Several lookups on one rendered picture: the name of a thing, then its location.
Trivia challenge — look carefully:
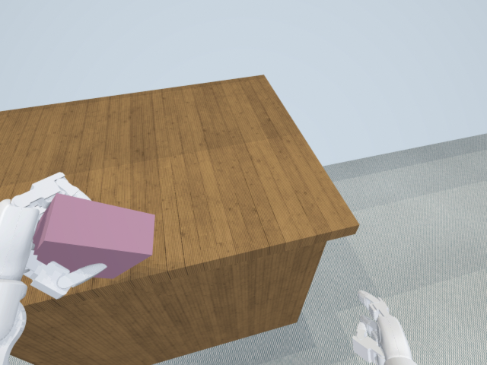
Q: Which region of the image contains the sponge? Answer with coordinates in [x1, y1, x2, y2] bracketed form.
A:
[33, 193, 155, 279]

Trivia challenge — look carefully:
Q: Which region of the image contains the left robot forearm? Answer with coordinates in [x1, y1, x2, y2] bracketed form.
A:
[0, 279, 27, 365]

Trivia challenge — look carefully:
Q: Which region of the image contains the left robot hand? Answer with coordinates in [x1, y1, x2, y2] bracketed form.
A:
[0, 172, 107, 299]

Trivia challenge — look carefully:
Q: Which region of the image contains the table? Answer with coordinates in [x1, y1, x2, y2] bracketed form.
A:
[0, 75, 360, 365]

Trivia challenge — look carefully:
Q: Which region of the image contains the right robot hand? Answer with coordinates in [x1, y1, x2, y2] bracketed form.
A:
[352, 290, 413, 365]

